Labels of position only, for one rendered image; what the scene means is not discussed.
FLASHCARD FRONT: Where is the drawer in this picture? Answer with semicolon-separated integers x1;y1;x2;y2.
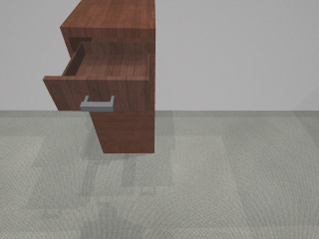
43;41;151;112

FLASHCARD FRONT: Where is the cabinet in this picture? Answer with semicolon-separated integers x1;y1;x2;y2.
60;0;156;153

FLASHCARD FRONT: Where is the handle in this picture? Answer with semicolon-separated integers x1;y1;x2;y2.
80;96;115;112

